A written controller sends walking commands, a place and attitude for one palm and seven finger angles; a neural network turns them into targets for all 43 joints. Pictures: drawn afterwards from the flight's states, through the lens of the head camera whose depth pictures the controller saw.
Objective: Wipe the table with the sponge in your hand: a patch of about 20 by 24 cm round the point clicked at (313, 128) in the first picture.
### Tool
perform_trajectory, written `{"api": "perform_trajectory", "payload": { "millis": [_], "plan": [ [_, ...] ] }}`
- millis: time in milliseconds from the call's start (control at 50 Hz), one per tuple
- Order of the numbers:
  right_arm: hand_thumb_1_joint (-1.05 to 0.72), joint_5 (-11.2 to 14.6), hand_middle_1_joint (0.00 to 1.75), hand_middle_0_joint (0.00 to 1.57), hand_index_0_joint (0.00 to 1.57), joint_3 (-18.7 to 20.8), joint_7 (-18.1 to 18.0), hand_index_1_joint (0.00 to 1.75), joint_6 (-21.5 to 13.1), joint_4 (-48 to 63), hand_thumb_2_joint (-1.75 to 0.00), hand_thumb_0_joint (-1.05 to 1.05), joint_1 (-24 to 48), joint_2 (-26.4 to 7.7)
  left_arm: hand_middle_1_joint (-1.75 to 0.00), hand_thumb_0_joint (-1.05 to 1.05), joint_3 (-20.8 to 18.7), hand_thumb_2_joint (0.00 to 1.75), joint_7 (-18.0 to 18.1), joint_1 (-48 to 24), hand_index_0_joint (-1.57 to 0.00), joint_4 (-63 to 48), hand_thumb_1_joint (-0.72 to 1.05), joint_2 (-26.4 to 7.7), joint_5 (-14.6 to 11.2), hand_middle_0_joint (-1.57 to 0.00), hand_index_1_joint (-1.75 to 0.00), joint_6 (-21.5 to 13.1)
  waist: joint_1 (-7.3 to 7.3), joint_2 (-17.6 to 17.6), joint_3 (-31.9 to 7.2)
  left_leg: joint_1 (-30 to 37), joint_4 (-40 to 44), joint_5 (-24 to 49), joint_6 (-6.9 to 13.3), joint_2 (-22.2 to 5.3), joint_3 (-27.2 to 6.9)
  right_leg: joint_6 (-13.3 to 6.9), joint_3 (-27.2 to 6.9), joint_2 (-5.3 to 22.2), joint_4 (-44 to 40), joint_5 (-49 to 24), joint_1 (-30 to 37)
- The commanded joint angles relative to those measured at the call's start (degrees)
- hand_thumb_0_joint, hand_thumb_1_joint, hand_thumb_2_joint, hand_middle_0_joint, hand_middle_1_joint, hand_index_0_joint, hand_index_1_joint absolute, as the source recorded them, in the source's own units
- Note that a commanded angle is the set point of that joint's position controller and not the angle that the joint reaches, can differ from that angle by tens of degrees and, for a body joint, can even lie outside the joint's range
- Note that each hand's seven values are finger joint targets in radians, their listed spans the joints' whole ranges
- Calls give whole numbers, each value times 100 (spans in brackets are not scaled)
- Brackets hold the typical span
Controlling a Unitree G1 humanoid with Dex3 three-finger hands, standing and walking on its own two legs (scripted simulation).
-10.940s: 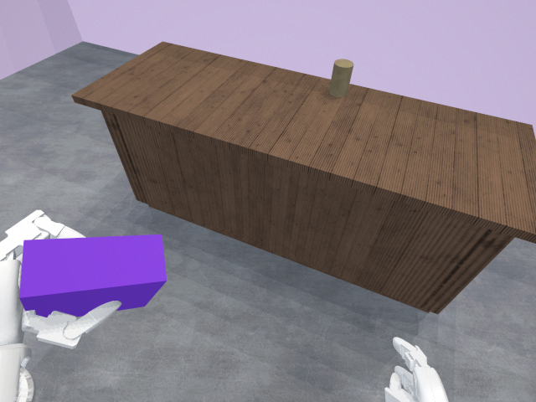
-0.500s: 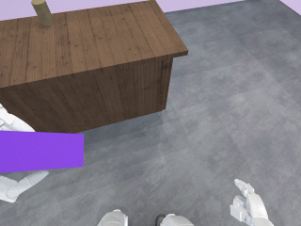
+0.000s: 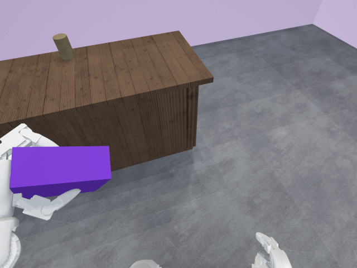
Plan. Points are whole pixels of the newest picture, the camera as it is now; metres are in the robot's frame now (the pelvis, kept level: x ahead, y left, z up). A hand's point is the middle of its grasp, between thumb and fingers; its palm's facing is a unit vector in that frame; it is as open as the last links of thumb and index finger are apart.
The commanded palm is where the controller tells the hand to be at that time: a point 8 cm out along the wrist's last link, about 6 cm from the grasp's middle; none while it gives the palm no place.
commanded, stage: take the last steps up to it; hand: left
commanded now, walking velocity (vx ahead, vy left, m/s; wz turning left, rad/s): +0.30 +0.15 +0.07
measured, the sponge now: (76, 172) +0.24 +0.19 +0.16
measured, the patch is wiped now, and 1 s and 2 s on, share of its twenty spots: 0.00 0.00 0.00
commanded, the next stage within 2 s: none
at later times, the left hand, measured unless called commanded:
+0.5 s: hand (25, 147) +0.27 +0.28 +0.19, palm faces +0.39 -0.79 -0.47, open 9.9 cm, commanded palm +0.22 +0.32 +0.18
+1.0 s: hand (24, 110) +0.37 +0.34 +0.18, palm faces +0.38 -0.80 -0.46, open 9.9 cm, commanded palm +0.31 +0.39 +0.18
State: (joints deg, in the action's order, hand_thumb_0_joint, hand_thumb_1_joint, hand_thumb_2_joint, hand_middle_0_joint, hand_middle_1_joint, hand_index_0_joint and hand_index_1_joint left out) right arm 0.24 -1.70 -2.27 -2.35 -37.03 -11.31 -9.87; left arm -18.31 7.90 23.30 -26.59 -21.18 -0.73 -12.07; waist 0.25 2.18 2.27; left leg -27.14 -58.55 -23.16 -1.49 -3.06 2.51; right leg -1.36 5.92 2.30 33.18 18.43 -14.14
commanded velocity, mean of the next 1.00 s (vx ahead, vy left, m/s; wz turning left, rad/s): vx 0.30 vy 0.15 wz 0.02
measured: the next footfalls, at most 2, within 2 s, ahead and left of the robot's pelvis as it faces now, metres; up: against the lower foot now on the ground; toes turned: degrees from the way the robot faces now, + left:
left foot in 0.26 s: +0.10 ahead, +0.16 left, +0.00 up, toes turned +9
right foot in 0.56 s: +0.14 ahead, -0.05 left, +0.00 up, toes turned -9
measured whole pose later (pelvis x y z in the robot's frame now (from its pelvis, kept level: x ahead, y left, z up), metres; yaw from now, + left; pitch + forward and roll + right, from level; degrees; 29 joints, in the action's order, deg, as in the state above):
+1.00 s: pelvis +0.16 +0.11 -0.01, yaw +1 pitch +0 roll +2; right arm 0.3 4.5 -3.6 -3.5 -32.8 -10.6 -13.5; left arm -22.4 9.3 28.1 -34.0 -23.7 -0.7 -15.1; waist 0.0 -3.3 5.7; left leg -19.0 -32.5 -11.5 1.3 -2.5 10.3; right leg 1.9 4.7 8.5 46.7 28.2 -15.4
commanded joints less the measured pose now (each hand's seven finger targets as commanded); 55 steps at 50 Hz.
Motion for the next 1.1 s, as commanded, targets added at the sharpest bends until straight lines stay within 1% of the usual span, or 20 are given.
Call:
{"api": "perform_trajectory", "payload": {
  "millis": [0,100,200,240,280,360,480,520,540,560,580,640,740,860,900,920,940,960,1000,1080],
  "plan": [
    [-90,2,30,20,20,284,-57,30,-160,917,-90,0,599,-618,-160,0,-1130,130,133,575,-120,-763,10,-1017,-126,-120,-160,-473,-48,-927,-445,-945,72,423,-25,-264,-152,-786,-1400,1607,-1699,-1589,923],
    [-90,-9,30,20,20,452,-88,30,-291,1026,-90,0,525,-678,-160,0,-918,130,208,334,-120,-1193,10,-933,-55,-120,-160,-526,-158,-1233,-720,171,1877,470,155,-50,414,-673,-1091,1570,-1487,-1742,983],
    [-90,-51,30,20,20,606,-202,30,-436,1053,-90,0,262,-825,-160,0,-841,130,290,-226,-120,-1870,10,-1029,-13,-120,-160,-538,-21,-402,-828,1811,3373,913,260,119,618,-308,-842,1179,-598,-641,354],
    [-90,-18,30,20,20,693,-224,30,-479,1090,-90,0,175,-1056,-160,0,-780,130,312,-355,-120,-2157,10,-978,-4,-120,-160,-606,59,1658,-972,3101,3780,1456,912,-1284,-1382,190,89,207,1569,758,-1294],
    [-90,-48,30,20,20,593,-200,30,-546,1009,-90,0,220,-870,-160,0,-912,130,299,-144,-120,-1738,10,-1254,84,-120,-160,-633,53,1545,-796,2676,4198,1820,1545,-1861,-2254,179,-289,163,3239,1749,-1914],
    [-90,62,30,20,20,603,-127,30,-620,896,-90,0,254,-857,-160,0,-891,130,210,48,-120,-1724,10,-1000,-47,-120,-160,-585,-22,1076,-567,2088,4003,1733,1348,-1336,-973,308,-76,341,2429,972,-1687],
    [-90,27,30,20,20,468,-140,30,-553,886,-90,0,316,-806,-160,0,-820,130,137,307,-120,-1088,10,-845,-124,-120,-160,-415,-51,624,-588,1016,3638,837,907,-1047,-388,307,446,23,58,277,175],
    [-90,26,30,20,20,471,-165,30,-468,874,-90,0,366,-747,-160,0,-863,130,142,84,-120,-887,10,-955,-61,-120,-160,-359,-102,-459,-715,277,2195,353,647,-649,12,13,-407,608,-1013,29,1120],
    [-90,20,30,20,20,451,-138,30,-407,942,-90,0,367,-637,-160,0,-903,130,139,71,-120,-729,10,-1072,-31,-120,-160,-292,-81,-1927,-747,-826,616,-287,353,67,477,-564,-2591,1833,-1595,125,1615],
    [-90,0,30,20,20,415,-99,30,-414,1042,-90,0,698,-693,-160,0,-1036,130,138,-173,-120,-733,10,-1214,-147,-120,-160,-307,-170,-2215,-434,-1554,-666,-729,170,205,3,-932,-3753,2649,-2002,-190,1566],
    [-90,-1,30,20,20,472,-68,30,-428,897,-90,0,552,-777,-160,0,-978,130,92,-494,-120,-707,10,-1099,-148,-120,-160,-353,-45,-1692,-315,-1424,-1149,-240,86,-17,-497,-858,-3485,2561,-2095,286,1074],
    [-90,0,30,20,20,385,-46,30,-298,817,-90,0,677,-685,-160,0,-998,130,13,-514,-120,-1042,10,-1157,-122,-120,-160,-539,-59,-725,-264,-1336,-1172,451,-35,-246,-403,-738,-1952,2052,-1804,-944,822],
    [-90,-42,30,20,20,407,-37,30,-335,934,-90,0,606,-647,-160,0,-901,130,109,-188,-120,-1497,10,-1119,-33,-120,-160,-703,-68,-888,-607,-524,804,821,28,-206,235,-571,-624,1666,-1444,-2786,1133],
    [-90,-36,30,20,20,541,-64,30,-388,1195,-90,0,363,-600,-160,0,-1137,130,295,429,-120,-1865,10,-1088,-71,-120,-160,-545,-170,-1199,-1057,834,2782,1030,113,182,890,-462,-511,1534,-812,-2717,1299],
    [-90,-27,30,20,20,629,-133,30,-363,1190,-90,0,245,-716,-160,0,-1148,130,316,305,-120,-1903,10,-1038,-70,-120,-160,-571,-23,-570,-1185,1860,3439,1437,164,192,913,-193,-223,1153,122,-2277,790],
    [-90,3,30,20,20,683,-160,30,-358,1197,-90,0,192,-819,-160,0,-1079,130,309,221,-120,-1932,10,-961,-89,-120,-160,-627,74,393,-1293,2710,3566,1620,393,-294,281,13,-26,825,1161,-1547,-58],
    [-90,17,30,20,20,752,-147,30,-353,1203,-90,0,207,-991,-160,0,-924,130,297,291,-120,-1990,10,-812,-90,-120,-160,-666,64,1740,-1360,3460,3679,2726,959,-1585,-1527,273,263,253,2478,1217,-1444],
    [-90,10,30,20,20,695,-106,30,-392,1275,-90,0,185,-909,-160,0,-1016,130,327,206,-120,-1915,10,-1011,3,-120,-160,-698,49,1444,-1193,3128,3955,3031,1401,-2012,-2268,183,-136,7,3536,2021,-1804],
    [-90,10,30,20,20,629,-101,30,-433,1089,-90,0,377,-867,-160,0,-1145,130,232,-17,-120,-1492,10,-1222,-47,-120,-160,-655,48,1061,-828,2295,4150,1754,1537,-1946,-1897,230,-361,438,3985,1523,-2163],
    [-90,75,30,20,20,563,-64,30,-580,967,-90,0,341,-752,-160,0,-909,130,133,173,-120,-2017,10,-956,-93,-120,-160,-654,-48,1126,-730,2131,4088,2110,1298,-1326,-686,336,-90,476,3193,677,-2175]
  ]
}}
